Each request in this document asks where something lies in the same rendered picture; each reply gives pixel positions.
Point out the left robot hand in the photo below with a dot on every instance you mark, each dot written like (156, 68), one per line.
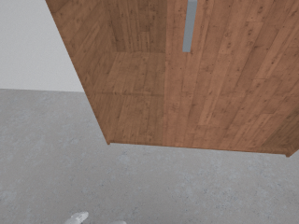
(77, 218)

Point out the handle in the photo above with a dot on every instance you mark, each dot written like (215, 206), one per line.
(189, 24)

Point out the wardrobe door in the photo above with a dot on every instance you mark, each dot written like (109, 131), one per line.
(239, 80)
(286, 133)

